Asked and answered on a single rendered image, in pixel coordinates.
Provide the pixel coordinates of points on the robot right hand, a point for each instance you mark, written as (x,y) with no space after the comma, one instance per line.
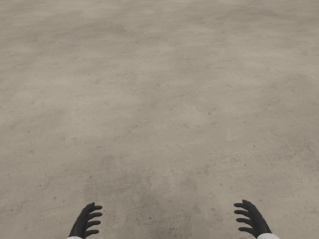
(256,221)

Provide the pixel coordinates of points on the robot left hand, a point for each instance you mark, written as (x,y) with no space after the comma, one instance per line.
(82,224)

